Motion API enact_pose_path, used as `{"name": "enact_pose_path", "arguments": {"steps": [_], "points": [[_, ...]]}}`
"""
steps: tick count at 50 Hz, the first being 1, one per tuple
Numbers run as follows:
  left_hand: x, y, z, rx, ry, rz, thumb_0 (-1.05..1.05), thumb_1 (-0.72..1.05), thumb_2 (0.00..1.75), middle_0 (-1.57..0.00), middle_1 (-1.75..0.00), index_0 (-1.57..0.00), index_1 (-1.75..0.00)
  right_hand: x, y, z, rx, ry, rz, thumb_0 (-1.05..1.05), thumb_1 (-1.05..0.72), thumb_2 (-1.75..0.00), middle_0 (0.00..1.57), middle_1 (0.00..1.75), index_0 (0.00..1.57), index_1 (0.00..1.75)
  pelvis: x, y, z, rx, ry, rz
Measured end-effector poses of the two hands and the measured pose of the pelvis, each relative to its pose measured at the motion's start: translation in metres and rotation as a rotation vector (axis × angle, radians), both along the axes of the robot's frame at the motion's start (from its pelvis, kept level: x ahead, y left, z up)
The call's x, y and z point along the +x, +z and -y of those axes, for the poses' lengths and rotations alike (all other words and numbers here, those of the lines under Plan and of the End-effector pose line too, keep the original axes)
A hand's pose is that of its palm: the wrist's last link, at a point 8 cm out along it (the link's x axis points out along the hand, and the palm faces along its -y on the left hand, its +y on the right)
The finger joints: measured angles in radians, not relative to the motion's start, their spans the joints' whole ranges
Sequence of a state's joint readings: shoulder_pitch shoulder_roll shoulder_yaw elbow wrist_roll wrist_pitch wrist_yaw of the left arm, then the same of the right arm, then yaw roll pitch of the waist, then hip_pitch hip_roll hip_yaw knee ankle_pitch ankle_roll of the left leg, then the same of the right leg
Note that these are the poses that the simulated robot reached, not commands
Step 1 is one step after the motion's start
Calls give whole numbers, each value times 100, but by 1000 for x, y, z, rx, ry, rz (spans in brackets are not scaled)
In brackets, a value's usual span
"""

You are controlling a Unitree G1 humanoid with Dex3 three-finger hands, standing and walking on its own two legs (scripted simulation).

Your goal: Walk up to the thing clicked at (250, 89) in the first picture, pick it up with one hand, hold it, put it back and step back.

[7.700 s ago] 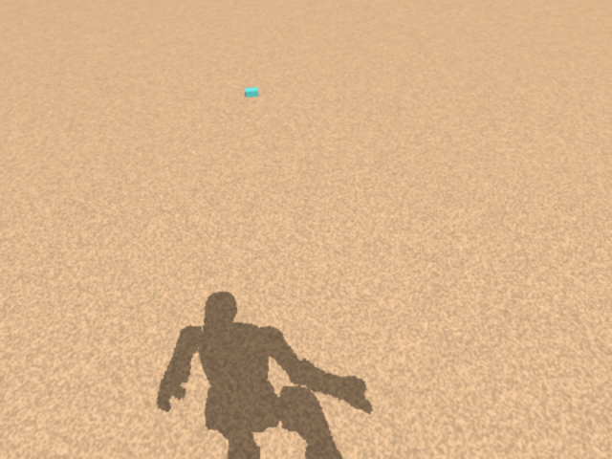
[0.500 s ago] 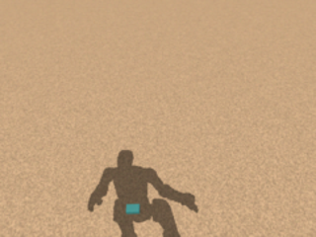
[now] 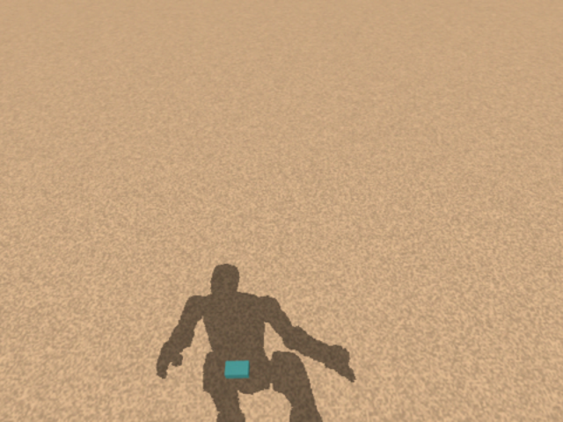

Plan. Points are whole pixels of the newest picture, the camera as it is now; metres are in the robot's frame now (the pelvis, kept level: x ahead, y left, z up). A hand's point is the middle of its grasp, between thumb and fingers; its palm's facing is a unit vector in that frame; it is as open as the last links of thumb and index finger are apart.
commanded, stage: stand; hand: left
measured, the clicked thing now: (237, 369) +0.42 +0.19 -0.77
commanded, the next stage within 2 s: walk up in 0.76 s
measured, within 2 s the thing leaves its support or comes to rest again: neither
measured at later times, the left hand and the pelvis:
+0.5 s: hand out of the picture +0.07 +0.26 -0.16, palm faces -0.03 -0.94 -0.34, open 7.4 cm; pelvis +0.00 +0.00 +0.00, yaw +0 degrees
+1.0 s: hand out of the picture +0.08 +0.27 -0.17, palm faces -0.01 -0.93 -0.38, open 7.4 cm; pelvis -0.03 +0.00 -0.02, yaw +0 degrees
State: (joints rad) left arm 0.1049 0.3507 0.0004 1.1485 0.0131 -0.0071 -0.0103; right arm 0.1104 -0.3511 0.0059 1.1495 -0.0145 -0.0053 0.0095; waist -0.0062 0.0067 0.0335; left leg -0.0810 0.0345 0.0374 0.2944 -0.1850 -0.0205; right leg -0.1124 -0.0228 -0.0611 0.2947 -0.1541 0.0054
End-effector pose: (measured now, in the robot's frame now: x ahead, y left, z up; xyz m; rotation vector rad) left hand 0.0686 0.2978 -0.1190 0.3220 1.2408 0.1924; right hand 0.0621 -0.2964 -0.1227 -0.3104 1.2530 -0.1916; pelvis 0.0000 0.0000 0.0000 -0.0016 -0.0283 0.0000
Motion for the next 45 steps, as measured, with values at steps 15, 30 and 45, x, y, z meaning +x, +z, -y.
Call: {"name": "enact_pose_path", "arguments": {"steps": [15, 30, 45], "points": [[2, 1, -1, 0, 4, 2, 1, 90, 90, -20, -30, -20, -30, 6, 1, -1, -2, 13, 9, 0, -91, -90, 21, 30, 20, 30, 2, 0, 0, 1, 1, -1], [2, 0, -1, 2, 6, -11, 1, 90, 90, -20, -30, -20, -30, 10, 0, 0, -2, 14, 2, 0, -91, -90, 21, 30, 20, 30, 7, 0, 0, 1, 1, -7], [8, -4, -9, 23, 26, 21, 1, 90, 90, -20, -30, -20, -30, 13, -3, 8, -19, 4, 3, 0, -91, -90, 21, 30, 20, 30, -12, -7, 1, -1, 2, -16]]}}
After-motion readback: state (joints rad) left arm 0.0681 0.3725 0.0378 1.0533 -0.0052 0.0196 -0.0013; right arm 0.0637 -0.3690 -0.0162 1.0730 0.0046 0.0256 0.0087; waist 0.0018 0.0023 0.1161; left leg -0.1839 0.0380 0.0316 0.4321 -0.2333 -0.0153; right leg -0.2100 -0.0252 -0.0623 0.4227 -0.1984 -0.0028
